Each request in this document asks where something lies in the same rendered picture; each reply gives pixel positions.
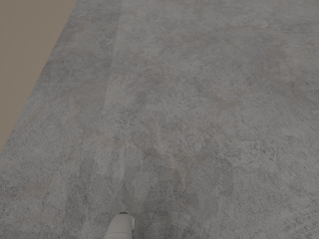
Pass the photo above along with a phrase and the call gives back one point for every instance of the robot left thigh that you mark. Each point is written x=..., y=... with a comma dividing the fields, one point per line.
x=122, y=226

